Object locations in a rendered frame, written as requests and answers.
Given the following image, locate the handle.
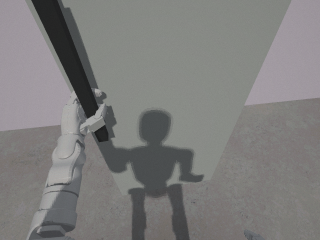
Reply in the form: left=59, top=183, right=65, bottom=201
left=31, top=0, right=109, bottom=142

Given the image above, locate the fridge door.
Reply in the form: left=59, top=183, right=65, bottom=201
left=25, top=0, right=292, bottom=196

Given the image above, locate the right robot hand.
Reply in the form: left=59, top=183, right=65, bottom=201
left=244, top=229, right=265, bottom=240

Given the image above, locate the left robot hand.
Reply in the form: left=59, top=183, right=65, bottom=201
left=61, top=88, right=108, bottom=141

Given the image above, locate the left robot forearm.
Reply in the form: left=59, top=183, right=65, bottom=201
left=25, top=134, right=87, bottom=240

